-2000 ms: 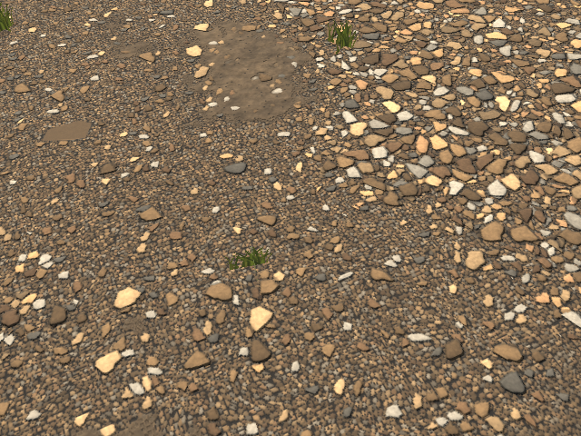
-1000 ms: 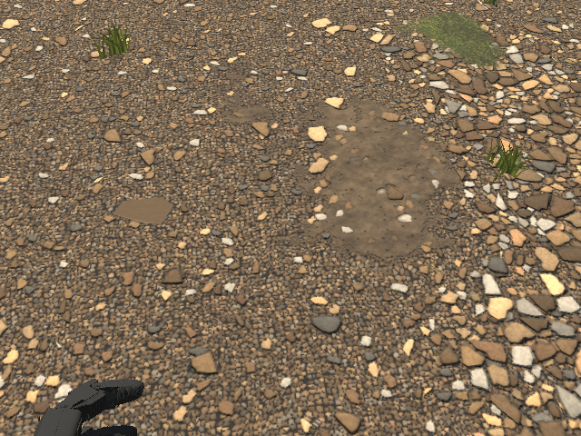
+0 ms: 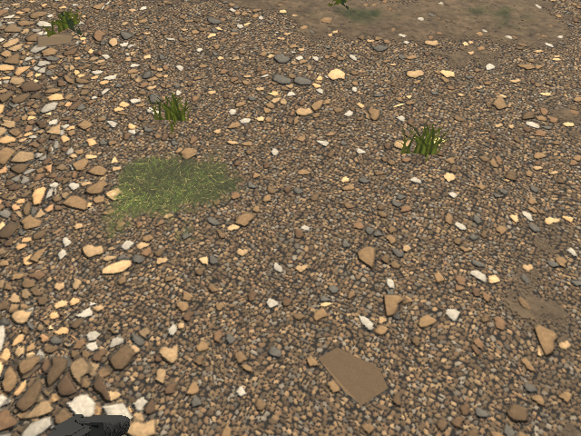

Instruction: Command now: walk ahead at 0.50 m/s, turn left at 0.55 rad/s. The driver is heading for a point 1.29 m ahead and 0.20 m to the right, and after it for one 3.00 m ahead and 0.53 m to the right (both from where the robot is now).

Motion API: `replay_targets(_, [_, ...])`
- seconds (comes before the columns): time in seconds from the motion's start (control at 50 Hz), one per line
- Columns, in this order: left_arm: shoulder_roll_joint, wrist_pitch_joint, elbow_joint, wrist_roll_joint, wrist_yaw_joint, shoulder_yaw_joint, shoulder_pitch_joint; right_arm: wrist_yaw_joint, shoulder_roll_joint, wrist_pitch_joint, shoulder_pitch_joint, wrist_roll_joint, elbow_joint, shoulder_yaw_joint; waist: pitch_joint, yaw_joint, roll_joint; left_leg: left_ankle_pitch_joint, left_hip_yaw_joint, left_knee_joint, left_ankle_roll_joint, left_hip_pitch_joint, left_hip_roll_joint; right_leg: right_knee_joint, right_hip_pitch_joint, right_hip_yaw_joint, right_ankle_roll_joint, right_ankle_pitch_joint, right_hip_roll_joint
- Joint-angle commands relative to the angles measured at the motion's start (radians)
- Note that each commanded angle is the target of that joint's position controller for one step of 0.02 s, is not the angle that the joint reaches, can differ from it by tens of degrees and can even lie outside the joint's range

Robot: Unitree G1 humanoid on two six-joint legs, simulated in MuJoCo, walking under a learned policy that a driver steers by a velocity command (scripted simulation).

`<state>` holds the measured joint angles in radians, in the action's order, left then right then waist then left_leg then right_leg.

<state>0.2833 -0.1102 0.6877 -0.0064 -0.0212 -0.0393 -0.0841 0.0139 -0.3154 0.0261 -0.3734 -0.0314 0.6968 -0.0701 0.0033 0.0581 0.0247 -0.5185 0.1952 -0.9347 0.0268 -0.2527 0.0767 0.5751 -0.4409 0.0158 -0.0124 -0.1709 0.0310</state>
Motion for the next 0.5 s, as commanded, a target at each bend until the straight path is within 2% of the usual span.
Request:
replay_targets(0.02, [0.15,0.01,-0.01,0.004,0.007,-0.054,-0.214,0.003,-0.141,0.015,0.051,0.0,-0.104,-0.023,-0.072,-0.138,-0.143,0.076,-0.042,-0.369,-0.022,-0.561,-0.095,-0.301,0.542,0.569,-0.173,-0.377,-0.383])
replay_targets(0.04, [0.125,0.013,-0.006,-0.005,0.006,-0.044,-0.181,0.003,-0.122,0.015,0.086,0.013,-0.109,-0.021,-0.025,-0.121,-0.111,0.134,-0.049,-0.328,-0.023,-0.525,-0.117,-0.316,0.443,0.454,-0.162,-0.246,-0.334])
replay_targets(0.06, [0.102,0.013,0.003,-0.01,0.007,-0.036,-0.163,-0.001,-0.102,0.015,0.1,0.014,-0.112,-0.021,0.004,-0.101,-0.123,0.171,-0.048,-0.283,-0.021,-0.49,-0.138,-0.336,0.381,0.373,-0.159,-0.147,-0.296])
replay_targets(0.08, [0.095,0.01,0.01,-0.011,0.008,-0.033,-0.158,-0.005,-0.081,0.014,0.092,0.008,-0.11,-0.017,0.011,-0.086,-0.144,0.191,-0.057,-0.249,-0.019,-0.446,-0.149,-0.357,0.339,0.312,-0.158,-0.086,-0.271])
replay_targets(0.1, [0.09,0.006,0.02,-0.006,0.007,-0.033,-0.164,-0.008,-0.061,0.013,0.086,0.006,-0.106,-0.012,0.007,-0.079,-0.15,0.197,-0.068,-0.216,-0.02,-0.428,-0.15,-0.372,0.327,0.273,-0.168,-0.034,-0.262])
replay_targets(0.18, [0.137,0.0,0.059,0.01,0.009,-0.047,-0.192,-0.017,-0.017,0.02,0.171,0.023,-0.127,0.009,0.016,-0.084,-0.107,0.298,-0.102,-0.007,-0.033,-0.449,-0.166,-0.416,0.345,0.17,-0.207,0.145,-0.275])
replay_targets(0.24, [0.162,0.011,0.081,0.02,0.011,-0.05,-0.211,-0.033,0.001,0.036,0.261,0.021,-0.139,0.023,0.028,-0.114,-0.104,0.439,-0.152,0.184,-0.034,-0.391,-0.165,-0.426,0.34,0.083,-0.187,0.188,-0.249])
replay_targets(0.3, [0.183,0.023,0.112,0.03,0.01,-0.052,-0.269,-0.046,-0.003,0.043,0.347,0.012,-0.159,0.025,0.043,-0.143,-0.107,0.49,-0.185,0.304,-0.029,-0.329,-0.14,-0.416,0.359,0.056,-0.171,0.195,-0.257])
replay_targets(0.36, [0.202,0.04,0.139,0.039,0.012,-0.056,-0.297,-0.055,-0.028,0.047,0.382,0.008,-0.178,0.018,0.055,-0.13,-0.12,0.431,-0.192,0.379,0.008,-0.295,-0.123,-0.379,0.428,0.062,-0.152,0.255,-0.299])
replay_targets(0.38, [0.211,0.046,0.143,0.041,0.014,-0.058,-0.292,-0.056,-0.042,0.049,0.358,0.011,-0.173,0.011,0.042,-0.105,-0.124,0.411,-0.205,0.405,0.025,-0.241,-0.108,-0.341,0.442,0.054,-0.141,0.339,-0.302])
replay_targets(0.4, [0.212,0.052,0.145,0.045,0.016,-0.056,-0.283,-0.053,-0.064,0.05,0.286,0.017,-0.153,-0.003,0.001,-0.053,-0.115,0.425,-0.223,0.454,0.046,-0.104,-0.084,-0.246,0.423,0.03,-0.122,0.479,-0.279])
replay_targets(0.42, [0.193,0.053,0.146,0.042,0.018,-0.047,-0.289,-0.045,-0.108,0.048,0.148,0.023,-0.11,-0.029,-0.087,0.015,-0.094,0.44,-0.227,0.47,0.072,0.11,-0.073,-0.078,0.362,-0.003,-0.096,0.551,-0.231])
replay_targets(0.44, [0.137,0.047,0.115,0.015,0.018,-0.022,-0.278,-0.029,-0.184,0.043,-0.033,0.038,-0.08,-0.053,-0.234,0.089,0.007,0.468,-0.032,0.432,0.132,0.413,-0.258,0.221,0.156,-0.037,-0.055,0.297,-0.177])
replay_targets(0.46, [0.021,0.029,0.089,0.012,0.014,0.014,-0.383,-0.025,-0.26,0.036,-0.067,0.043,-0.073,-0.063,-0.36,0.031,0.266,0.298,0.404,0.534,0.276,0.667,-0.498,0.558,-0.197,-0.028,0.002,-0.365,-0.013])
replay_targets(0.48, [0.132,0.018,0.105,0.037,0.012,-0.014,-0.322,-0.026,-0.165,0.038,-0.072,0.037,-0.071,-0.042,-0.325,0.074,0.156,0.176,0.455,0.601,0.262,0.602,-0.483,0.68,-0.292,0.099,-0.001,-0.406,-0.045])
replay_targets(0.5, [0.169,0.013,0.077,0.057,0.01,-0.03,-0.248,-0.026,-0.13,0.045,-0.016,0.031,-0.065,-0.027,-0.182,0.058,0.129,0.215,0.303,0.62,0.224,0.488,-0.45,0.692,-0.345,0.092,-0.01,-0.32,-0.084])
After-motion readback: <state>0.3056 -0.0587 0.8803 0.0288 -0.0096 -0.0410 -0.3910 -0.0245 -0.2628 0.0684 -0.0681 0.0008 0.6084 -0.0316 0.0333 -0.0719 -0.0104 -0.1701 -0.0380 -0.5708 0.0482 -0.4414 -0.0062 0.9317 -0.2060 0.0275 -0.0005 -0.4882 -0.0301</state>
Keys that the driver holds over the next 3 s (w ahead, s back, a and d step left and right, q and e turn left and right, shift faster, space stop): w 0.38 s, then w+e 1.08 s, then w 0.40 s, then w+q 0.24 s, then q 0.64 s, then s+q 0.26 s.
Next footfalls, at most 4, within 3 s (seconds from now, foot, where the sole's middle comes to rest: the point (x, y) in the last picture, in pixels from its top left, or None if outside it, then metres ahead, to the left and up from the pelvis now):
0.44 left None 0.36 0.17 -0.76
0.96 right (325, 365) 0.65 -0.08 -0.76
1.44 left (273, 258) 0.98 0.03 -0.76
1.94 right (397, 227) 1.06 -0.33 -0.76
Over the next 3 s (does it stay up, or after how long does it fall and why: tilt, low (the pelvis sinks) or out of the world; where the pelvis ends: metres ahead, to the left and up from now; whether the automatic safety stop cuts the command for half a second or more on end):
stays up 1.24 -0.33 0.01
